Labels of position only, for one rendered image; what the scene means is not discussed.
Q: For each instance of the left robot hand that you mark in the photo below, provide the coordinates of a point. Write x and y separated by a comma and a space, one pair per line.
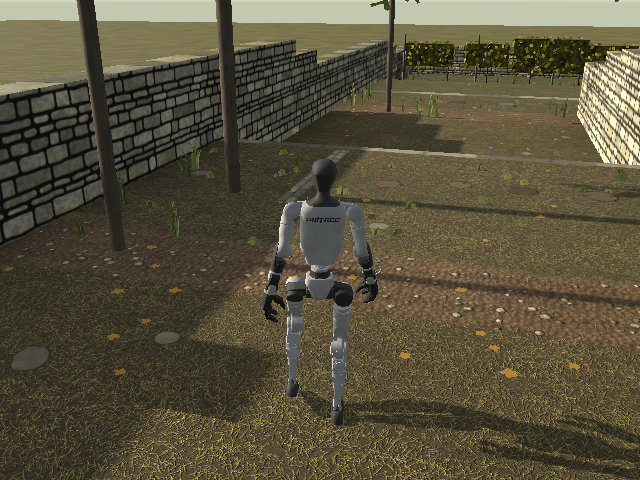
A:
266, 306

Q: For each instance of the left robot upper arm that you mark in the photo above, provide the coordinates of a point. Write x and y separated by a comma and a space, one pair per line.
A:
290, 211

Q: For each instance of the humanoid robot torso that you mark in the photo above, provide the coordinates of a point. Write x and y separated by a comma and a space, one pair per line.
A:
321, 240

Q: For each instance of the left robot forearm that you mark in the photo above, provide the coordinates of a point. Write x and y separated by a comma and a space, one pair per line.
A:
275, 273

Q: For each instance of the right robot forearm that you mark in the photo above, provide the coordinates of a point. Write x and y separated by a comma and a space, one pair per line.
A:
368, 267

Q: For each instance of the right robot upper arm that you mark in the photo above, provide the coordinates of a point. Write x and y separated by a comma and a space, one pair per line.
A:
354, 213

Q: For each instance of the robot right shin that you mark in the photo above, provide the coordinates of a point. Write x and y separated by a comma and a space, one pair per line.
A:
338, 377

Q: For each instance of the right robot hand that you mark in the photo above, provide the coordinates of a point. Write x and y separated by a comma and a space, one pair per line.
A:
372, 288

